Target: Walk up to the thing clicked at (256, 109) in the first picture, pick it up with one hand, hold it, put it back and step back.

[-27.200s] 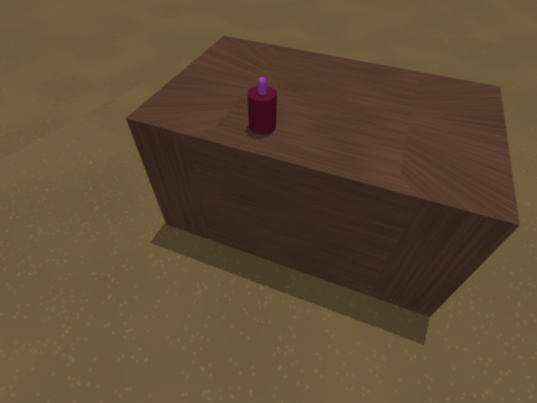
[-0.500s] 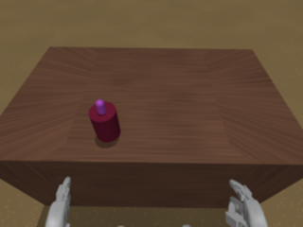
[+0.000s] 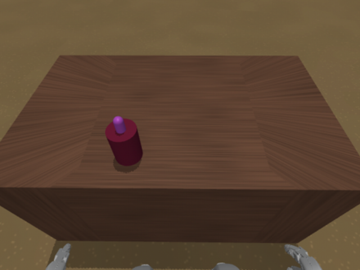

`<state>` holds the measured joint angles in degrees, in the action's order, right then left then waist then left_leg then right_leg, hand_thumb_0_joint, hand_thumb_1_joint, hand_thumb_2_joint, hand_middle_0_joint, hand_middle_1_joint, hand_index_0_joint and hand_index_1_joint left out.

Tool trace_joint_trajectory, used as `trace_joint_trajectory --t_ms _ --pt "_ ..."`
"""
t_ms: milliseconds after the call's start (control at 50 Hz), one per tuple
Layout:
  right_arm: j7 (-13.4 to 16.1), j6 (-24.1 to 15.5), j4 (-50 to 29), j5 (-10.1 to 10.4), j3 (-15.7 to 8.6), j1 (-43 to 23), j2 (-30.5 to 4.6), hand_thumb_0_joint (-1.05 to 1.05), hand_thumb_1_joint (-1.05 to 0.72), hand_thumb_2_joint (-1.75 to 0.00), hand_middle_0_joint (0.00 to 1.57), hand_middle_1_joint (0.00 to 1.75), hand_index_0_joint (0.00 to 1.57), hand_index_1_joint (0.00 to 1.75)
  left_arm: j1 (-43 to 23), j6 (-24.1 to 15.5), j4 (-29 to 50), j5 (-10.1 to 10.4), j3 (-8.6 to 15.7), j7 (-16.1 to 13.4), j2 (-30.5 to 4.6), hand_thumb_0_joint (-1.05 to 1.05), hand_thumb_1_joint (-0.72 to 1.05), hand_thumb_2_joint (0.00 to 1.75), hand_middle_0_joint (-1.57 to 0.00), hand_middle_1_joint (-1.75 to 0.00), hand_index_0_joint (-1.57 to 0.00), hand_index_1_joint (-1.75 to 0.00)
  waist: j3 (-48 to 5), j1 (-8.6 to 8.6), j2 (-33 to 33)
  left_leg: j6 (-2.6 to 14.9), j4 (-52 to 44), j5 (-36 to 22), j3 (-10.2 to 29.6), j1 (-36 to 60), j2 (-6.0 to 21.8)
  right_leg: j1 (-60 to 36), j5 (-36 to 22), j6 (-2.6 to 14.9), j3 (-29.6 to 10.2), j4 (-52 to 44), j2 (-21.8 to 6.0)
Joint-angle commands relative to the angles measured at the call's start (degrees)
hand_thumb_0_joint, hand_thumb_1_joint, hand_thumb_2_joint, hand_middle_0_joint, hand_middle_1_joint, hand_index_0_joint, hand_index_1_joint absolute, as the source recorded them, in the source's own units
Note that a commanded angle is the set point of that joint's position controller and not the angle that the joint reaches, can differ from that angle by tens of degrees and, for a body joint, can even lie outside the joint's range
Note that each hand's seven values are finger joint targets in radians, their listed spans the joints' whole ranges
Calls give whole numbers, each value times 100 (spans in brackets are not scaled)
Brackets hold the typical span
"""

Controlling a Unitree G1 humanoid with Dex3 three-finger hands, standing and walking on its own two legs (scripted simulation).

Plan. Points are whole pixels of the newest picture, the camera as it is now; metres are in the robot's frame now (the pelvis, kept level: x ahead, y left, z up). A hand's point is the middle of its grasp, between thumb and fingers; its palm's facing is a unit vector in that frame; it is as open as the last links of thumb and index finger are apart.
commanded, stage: home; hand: left
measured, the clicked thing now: (123, 137) +0.49 +0.17 -0.03
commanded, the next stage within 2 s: stand in 0.16 s
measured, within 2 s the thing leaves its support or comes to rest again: neither
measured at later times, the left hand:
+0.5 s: hand out of the picture +0.06 +0.25 -0.11, palm faces -0.02 -0.94 -0.34, open 14.7 cm
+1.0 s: hand out of the picture +0.07 +0.26 -0.10, palm faces -0.02 -0.94 -0.34, open 7.5 cm
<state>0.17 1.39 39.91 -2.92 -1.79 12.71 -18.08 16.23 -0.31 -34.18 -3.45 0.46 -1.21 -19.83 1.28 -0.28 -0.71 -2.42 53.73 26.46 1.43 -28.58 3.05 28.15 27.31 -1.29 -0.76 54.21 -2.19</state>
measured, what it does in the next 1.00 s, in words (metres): rises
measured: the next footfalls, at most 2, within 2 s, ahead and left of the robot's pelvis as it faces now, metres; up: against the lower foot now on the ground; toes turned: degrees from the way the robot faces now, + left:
none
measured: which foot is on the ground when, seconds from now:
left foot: down 0.00-1.00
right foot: down 0.00-1.00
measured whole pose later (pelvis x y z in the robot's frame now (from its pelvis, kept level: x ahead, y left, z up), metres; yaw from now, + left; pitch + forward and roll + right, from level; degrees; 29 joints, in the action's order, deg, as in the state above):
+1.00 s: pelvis +0.00 +0.01 +0.06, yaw -1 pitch -4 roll +0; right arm 0.3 -0.5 65.3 -1.0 -0.7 6.7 -19.2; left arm 6.1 -0.8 -67.5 -0.8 0.6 -0.3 -19.3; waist 3.9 0.1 -0.2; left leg -2.0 22.4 11.2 -0.4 -7.6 2.4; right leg 7.2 11.3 -2.8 -1.0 22.1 -3.0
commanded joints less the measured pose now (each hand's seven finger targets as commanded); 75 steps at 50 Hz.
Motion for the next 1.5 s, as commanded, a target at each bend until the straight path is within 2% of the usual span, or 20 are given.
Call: trace_joint_trajectory --t_ms 0,20,40,80,120,160,240,280,300,340,440,460,520,620,920,1020,1080,1140,1320,1480 --pt "25 -322 -140 -1 -416 -252 -983 0 -90 -90 20 30 20 30 -225 -282 -134 31 418 -25 -1000 0 -59 3 -4 -5 -5 -5 -435 38 66 643 -1242 -765 417 520 70 -324 -1031 585 -441 -1270 -82" --pt "34 -332 -2 -4 -402 -206 -994 0 -90 -90 20 30 20 30 -281 -291 -289 52 423 -30 -1004 0 -57 4 -5 -5 -5 -5 -498 30 -4 647 -1278 -1095 445 587 97 -446 -1348 573 -429 -1217 -92" --pt "43 -322 107 5 -412 -250 -1026 0 -90 -90 20 30 20 30 -231 -286 -446 66 416 -37 -997 0 -59 3 -4 -5 -4 -5 -446 81 -125 650 -1352 -1001 488 620 116 -420 -1276 574 -440 -1284 -83" --pt "60 -316 326 29 -383 -198 -1019 0 -90 -90 20 30 20 30 -288 -289 -750 97 422 -43 -1084 0 -60 2 -4 -5 -4 -5 -434 43 18 616 -1377 -1301 405 726 89 -593 -1523 588 -510 -1407 -140" --pt "72 -285 538 57 -371 -251 -1026 0 -90 -90 20 30 20 30 -327 -282 -1015 102 411 -44 -1159 0 -59 3 -4 -5 -5 -5 -306 32 149 570 -1370 -1052 272 846 9 -548 -1269 621 -715 -1820 -265" --pt "79 -268 754 102 -341 -142 -983 0 -90 -90 20 30 20 30 -433 -285 -1237 100 414 -56 -1315 0 -59 3 -4 -5 -4 -5 -392 -67 370 500 -1332 -1265 166 1085 -55 -667 -1486 685 -942 -2104 -482" --pt "81 -225 1169 107 -312 -142 -1085 0 -90 -90 20 30 20 30 -556 -226 -1642 146 365 -70 -1300 0 -58 4 -5 -5 -5 -5 -63 -36 357 494 -1858 -974 212 1276 12 -658 -959 530 -809 -2562 -413" --pt "84 -227 1334 88 -268 -107 -1066 0 -90 -90 20 30 20 30 -652 -206 -1831 187 337 -66 -1253 0 -42 20 -20 -21 -20 -21 2 -60 354 489 -2165 -966 276 1260 89 -861 -993 477 -728 -2681 -384" --pt "81 -234 1424 91 -259 -119 -1108 0 -90 -90 20 30 20 30 -629 -195 -1928 192 327 -63 -1234 0 -34 28 -20 -29 -20 -29 68 -21 266 478 -2342 -892 331 1238 128 -959 -951 449 -667 -2720 -361" --pt "82 -237 1547 87 -247 -201 -1148 0 -90 -90 20 30 20 30 -635 -169 -2116 207 309 -52 -1188 0 -18 44 -20 -30 -20 -30 206 21 206 461 -2630 -634 379 1192 171 -1088 -699 412 -626 -2914 -329" --pt "91 -303 1811 119 -175 -315 -1199 0 -90 -90 20 30 20 30 -679 -163 -2449 240 264 -16 -1075 0 22 84 -20 -30 -20 -30 168 89 -101 398 -3145 -868 471 1357 308 -1589 -1214 346 -462 -3064 -302" --pt "100 -318 1839 130 -176 -344 -1198 0 -90 -90 20 30 20 30 -736 -172 -2497 237 262 -20 -1079 0 30 90 -20 -30 -20 -30 58 78 -50 383 -3129 -1135 436 1446 326 -1728 -1427 348 -481 -3115 -352" --pt "106 -351 1979 147 -130 -315 -1166 0 -90 -90 20 30 20 30 -822 -181 -2636 263 242 -10 -1070 0 54 90 -20 -30 -20 -30 -54 74 -41 346 -3208 -1769 368 1655 340 -1945 -1980 304 -420 -3154 -373" --pt "115 -344 2132 167 -109 -423 -1213 0 -90 -90 20 30 20 30 -970 -163 -2831 267 214 0 -1058 0 90 90 -20 -30 -20 -30 -36 83 -43 326 -3368 -1827 327 1878 375 -1996 -2058 248 -376 -3307 -394" --pt "80 -292 2299 184 -129 -714 -1305 0 -90 -90 20 30 20 30 -1176 -133 -3082 249 195 20 -1124 0 90 90 -20 -30 -20 -30 39 41 33 313 -3698 -1492 259 2020 391 -1992 -1896 176 -366 -3651 -435" --pt "62 -310 2271 195 -122 -815 -1310 0 -90 -90 20 30 20 30 -1176 -153 -3091 244 192 21 -1130 0 90 90 -20 -30 -20 -30 -101 50 77 311 -3653 -2022 236 2136 407 -2112 -2267 146 -338 -3617 -461" --pt "65 -292 2281 194 -128 -833 -1347 0 -90 -90 20 30 20 30 -1153 -135 -3107 245 190 26 -1111 0 90 90 -20 -30 -20 -30 25 28 51 313 -3700 -1599 229 2134 387 -1951 -1951 151 -344 -3702 -437" --pt "55 -277 2278 197 -128 -806 -1349 0 -90 -90 20 30 20 30 -1183 -140 -3065 238 202 26 -1152 0 90 90 -20 -30 -20 -30 0 24 87 317 -3709 -1613 223 2052 378 -2028 -1999 146 -355 -3742 -455" --pt "56 -299 2276 210 -106 -819 -1357 0 -90 -90 20 30 20 30 -1149 -129 -3038 260 198 35 -1158 0 90 90 -20 -30 -20 -30 -175 17 82 314 -3637 -2163 192 2214 429 -2130 -2395 168 -357 -3637 -486" --pt "57 -287 2264 218 -99 -823 -1388 0 -90 -90 20 30 20 30 -1158 -122 -2973 253 201 38 -1178 0 90 90 -20 -30 -20 -30 -189 20 98 314 -3632 -2178 178 2226 438 -2135 -2459 164 -360 -3669 -510"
